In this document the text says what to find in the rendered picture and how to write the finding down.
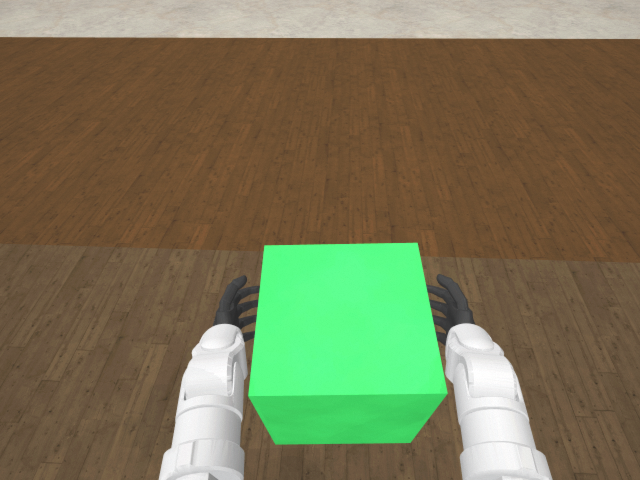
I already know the right robot forearm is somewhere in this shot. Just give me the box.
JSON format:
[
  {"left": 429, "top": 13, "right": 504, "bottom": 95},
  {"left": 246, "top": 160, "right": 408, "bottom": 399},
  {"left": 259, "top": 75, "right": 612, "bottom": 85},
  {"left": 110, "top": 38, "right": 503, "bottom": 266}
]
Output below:
[{"left": 445, "top": 323, "right": 553, "bottom": 480}]

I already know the left robot hand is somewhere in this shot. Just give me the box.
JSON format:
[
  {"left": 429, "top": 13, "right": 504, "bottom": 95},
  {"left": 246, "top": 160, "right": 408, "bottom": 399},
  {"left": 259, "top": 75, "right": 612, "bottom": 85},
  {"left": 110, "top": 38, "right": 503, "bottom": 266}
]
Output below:
[{"left": 213, "top": 275, "right": 260, "bottom": 342}]

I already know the carton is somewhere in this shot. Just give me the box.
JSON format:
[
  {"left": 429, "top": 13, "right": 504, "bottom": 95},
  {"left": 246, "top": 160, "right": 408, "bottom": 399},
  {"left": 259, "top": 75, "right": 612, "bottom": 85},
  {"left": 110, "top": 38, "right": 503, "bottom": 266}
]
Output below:
[{"left": 248, "top": 243, "right": 448, "bottom": 445}]

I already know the right robot hand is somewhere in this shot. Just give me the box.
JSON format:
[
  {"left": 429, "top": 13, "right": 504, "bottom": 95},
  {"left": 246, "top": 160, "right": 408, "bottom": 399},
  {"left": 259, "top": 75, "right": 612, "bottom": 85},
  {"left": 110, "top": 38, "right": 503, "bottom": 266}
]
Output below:
[{"left": 426, "top": 274, "right": 475, "bottom": 346}]

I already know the left robot forearm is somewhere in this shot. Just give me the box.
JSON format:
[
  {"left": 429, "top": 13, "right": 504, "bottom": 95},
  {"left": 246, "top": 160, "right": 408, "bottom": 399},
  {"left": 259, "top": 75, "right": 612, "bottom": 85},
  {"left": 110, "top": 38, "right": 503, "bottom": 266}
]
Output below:
[{"left": 159, "top": 324, "right": 248, "bottom": 480}]

